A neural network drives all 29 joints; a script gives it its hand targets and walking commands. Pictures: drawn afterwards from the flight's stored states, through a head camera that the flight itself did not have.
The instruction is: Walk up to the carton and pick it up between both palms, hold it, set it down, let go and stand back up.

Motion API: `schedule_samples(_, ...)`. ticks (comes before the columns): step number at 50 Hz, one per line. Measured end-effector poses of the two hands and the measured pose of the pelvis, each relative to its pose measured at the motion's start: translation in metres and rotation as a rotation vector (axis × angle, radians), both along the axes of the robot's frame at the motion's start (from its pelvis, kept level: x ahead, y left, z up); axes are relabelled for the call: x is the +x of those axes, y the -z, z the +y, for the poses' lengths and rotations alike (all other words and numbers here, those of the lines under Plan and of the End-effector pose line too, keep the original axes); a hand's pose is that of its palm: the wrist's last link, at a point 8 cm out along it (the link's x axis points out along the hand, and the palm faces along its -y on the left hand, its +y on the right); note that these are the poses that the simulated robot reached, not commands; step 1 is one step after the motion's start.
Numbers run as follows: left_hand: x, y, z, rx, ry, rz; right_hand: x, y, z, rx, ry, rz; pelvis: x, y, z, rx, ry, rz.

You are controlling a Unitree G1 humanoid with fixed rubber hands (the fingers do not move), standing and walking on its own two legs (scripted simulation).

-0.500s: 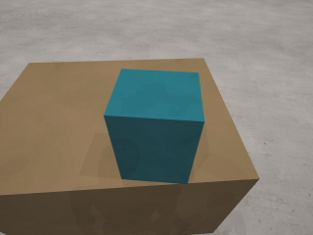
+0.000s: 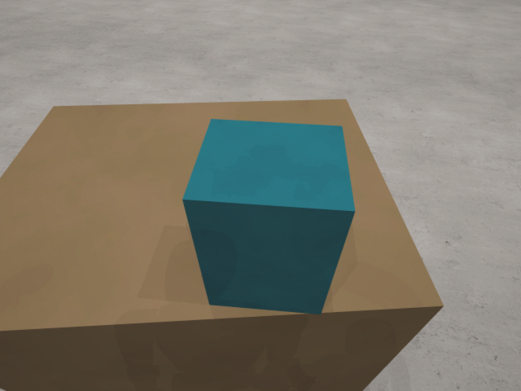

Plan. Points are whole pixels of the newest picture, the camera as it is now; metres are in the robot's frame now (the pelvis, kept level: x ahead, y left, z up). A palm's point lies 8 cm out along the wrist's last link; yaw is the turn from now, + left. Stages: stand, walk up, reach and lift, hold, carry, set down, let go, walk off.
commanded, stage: walk up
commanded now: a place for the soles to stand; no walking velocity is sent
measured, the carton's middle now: (269, 223) +0.38 +0.00 +0.05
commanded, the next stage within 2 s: reach and lift in 0.52 s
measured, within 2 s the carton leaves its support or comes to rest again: neither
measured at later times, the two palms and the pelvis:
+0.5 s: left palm out of the picture +0.00 +0.23 -0.14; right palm out of the picture -0.02 -0.23 -0.14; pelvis +0.00 +0.00 +0.00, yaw +1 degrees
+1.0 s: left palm out of the picture +0.10 +0.23 -0.11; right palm out of the picture +0.11 -0.24 -0.10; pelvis -0.03 -0.03 -0.01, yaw +1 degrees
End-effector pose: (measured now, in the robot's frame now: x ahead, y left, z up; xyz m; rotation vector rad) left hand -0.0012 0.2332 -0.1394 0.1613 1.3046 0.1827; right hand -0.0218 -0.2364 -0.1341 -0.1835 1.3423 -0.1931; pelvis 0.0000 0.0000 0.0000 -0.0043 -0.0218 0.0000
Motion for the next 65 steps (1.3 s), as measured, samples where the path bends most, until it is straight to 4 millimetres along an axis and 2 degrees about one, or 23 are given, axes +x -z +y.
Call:
schedule_samples(11, 0.007, 0.002, -0.002, -0.004, 0.012, 0.009, 0.008, 0.001, 0.005, 0.005, -0.001, -0.001, 0.005, 0.000, 0.003, 0.003, -0.005, 0.001)
schedule_samples(27, -0.002, 0.001, -0.003, 0.001, 0.006, 0.035, 0.002, 0.003, 0.004, 0.010, -0.009, 0.026, 0.002, 0.000, 0.000, 0.006, -0.014, 0.003)
schedule_samples(28, 0.000, 0.005, -0.002, -0.010, -0.005, 0.072, 0.006, 0.006, 0.002, 0.012, -0.011, 0.032, -0.001, 0.003, 0.000, 0.004, -0.023, 0.022)
schedule_samples(30, 0.020, 0.016, 0.007, -0.009, -0.012, 0.151, 0.034, 0.014, -0.005, 0.014, -0.016, 0.022, -0.015, 0.012, -0.004, 0.009, -0.038, 0.044)
schedule_samples(33, 0.086, 0.015, 0.019, 0.010, -0.024, 0.084, 0.108, 0.010, -0.014, 0.008, -0.059, -0.118, -0.031, 0.026, -0.009, 0.017, -0.035, 0.067)
schedule_samples(36, 0.150, -0.010, 0.018, 0.029, 0.021, -0.059, 0.171, -0.007, -0.012, 0.033, -0.097, -0.270, -0.037, 0.032, -0.012, 0.008, -0.042, 0.066)
schedule_samples(37, 0.163, -0.021, 0.014, 0.025, 0.033, -0.097, 0.183, -0.013, -0.009, 0.049, -0.095, -0.307, -0.038, 0.032, -0.012, 0.002, -0.041, 0.049)
schedule_samples(39, 0.175, -0.041, 0.004, 0.009, 0.061, -0.142, 0.196, -0.028, -0.005, 0.077, -0.077, -0.365, -0.036, 0.027, -0.013, -0.009, -0.034, 0.012)
schedule_samples(42, 0.167, -0.054, -0.010, -0.022, 0.093, -0.146, 0.192, -0.044, -0.005, 0.068, -0.056, -0.405, -0.029, 0.017, -0.017, 0.000, -0.023, -0.023)
schedule_samples(45, 0.139, -0.049, -0.015, -0.028, 0.091, -0.094, 0.170, -0.046, -0.008, 0.047, -0.046, -0.380, -0.026, 0.011, -0.020, 0.004, -0.025, -0.040)
schedule_samples(48, 0.110, -0.039, -0.011, -0.020, 0.065, -0.051, 0.143, -0.041, -0.007, 0.046, -0.043, -0.334, -0.027, 0.008, -0.024, 0.008, -0.023, -0.026)
schedule_samples(51, 0.099, -0.033, -0.002, 0.004, 0.042, -0.059, 0.127, -0.037, -0.001, 0.049, -0.036, -0.314, -0.031, 0.009, -0.027, 0.010, -0.015, 0.018)
schedule_samples(53, 0.106, -0.033, 0.005, 0.017, 0.037, -0.101, 0.127, -0.035, 0.007, 0.051, -0.035, -0.331, -0.034, 0.011, -0.027, 0.010, -0.008, 0.045)
schedule_samples(55, 0.122, -0.038, 0.009, 0.022, 0.045, -0.162, 0.135, -0.036, 0.015, 0.058, -0.033, -0.372, -0.036, 0.012, -0.027, 0.011, -0.004, 0.062)
schedule_samples(60, 0.160, -0.061, 0.008, 0.004, 0.086, -0.303, 0.157, -0.050, 0.033, 0.088, -0.024, -0.493, -0.034, 0.009, -0.022, 0.010, 0.002, 0.042)
schedule_samples(62, 0.164, -0.069, 0.004, -0.010, 0.094, -0.334, 0.159, -0.056, 0.035, 0.091, -0.023, -0.522, -0.031, 0.005, -0.020, 0.009, 0.004, 0.018)
schedule_samples(65, 0.157, -0.072, -0.001, -0.030, 0.090, -0.349, 0.153, -0.062, 0.031, 0.079, -0.027, -0.536, -0.025, 0.000, -0.017, 0.006, 0.005, -0.016)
